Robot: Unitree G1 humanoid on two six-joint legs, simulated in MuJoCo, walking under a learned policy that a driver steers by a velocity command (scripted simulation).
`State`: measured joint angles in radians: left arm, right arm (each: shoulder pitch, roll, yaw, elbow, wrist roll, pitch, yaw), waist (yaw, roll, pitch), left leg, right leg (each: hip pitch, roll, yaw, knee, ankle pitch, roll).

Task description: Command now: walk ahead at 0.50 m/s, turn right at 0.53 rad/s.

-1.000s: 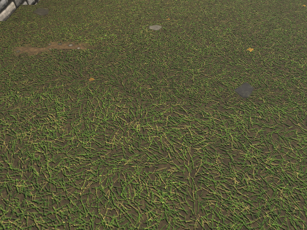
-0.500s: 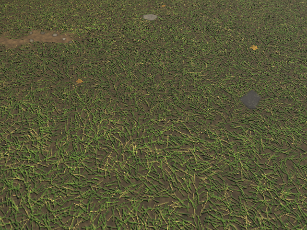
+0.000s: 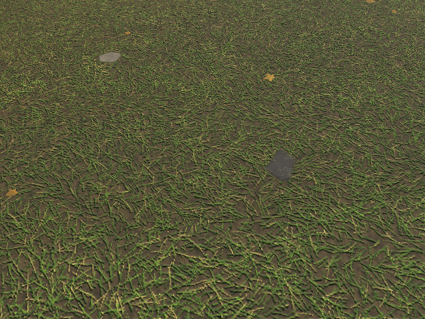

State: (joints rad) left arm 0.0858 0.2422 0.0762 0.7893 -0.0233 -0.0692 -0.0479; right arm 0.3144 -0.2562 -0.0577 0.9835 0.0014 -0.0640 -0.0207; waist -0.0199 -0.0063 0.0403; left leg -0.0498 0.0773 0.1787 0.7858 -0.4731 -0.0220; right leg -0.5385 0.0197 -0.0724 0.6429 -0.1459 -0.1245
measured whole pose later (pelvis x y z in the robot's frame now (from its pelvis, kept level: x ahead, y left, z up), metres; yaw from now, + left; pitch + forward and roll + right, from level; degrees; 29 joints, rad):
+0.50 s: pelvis +0.29 +0.02 +0.01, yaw -1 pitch +3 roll -1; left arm 0.35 0.26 0.07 0.88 0.00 -0.06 0.01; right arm 0.10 -0.23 -0.04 0.80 0.02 -0.09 0.06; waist 0.05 0.02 0.01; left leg -0.59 0.02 0.04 0.56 -0.03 0.10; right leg 0.08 0.06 -0.04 0.31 -0.44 -0.05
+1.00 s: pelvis +0.57 +0.04 +0.02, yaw +12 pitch +2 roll +1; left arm 0.17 0.27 0.06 0.73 0.01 -0.12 -0.03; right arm 0.36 -0.27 -0.06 0.77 0.00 -0.04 0.00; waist -0.05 -0.02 -0.05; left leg -0.12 -0.12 -0.13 0.50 -0.40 0.08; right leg -0.51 -0.03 0.01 0.76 -0.11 -0.03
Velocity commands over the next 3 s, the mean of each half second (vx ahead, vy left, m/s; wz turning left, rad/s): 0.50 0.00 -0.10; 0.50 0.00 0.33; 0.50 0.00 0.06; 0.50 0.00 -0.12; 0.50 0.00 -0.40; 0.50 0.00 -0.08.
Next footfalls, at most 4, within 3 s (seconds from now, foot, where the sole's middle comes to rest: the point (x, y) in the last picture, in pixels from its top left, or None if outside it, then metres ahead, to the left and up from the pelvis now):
0.52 left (185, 302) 0.49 0.11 -0.75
1.00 right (243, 242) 0.68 -0.07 -0.75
1.56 left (146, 202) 0.96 0.29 -0.93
2.08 right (180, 136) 1.31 0.16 -0.93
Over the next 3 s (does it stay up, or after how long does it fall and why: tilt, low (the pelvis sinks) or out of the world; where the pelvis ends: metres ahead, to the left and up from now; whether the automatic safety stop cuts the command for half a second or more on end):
stays up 1.61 0.24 -0.24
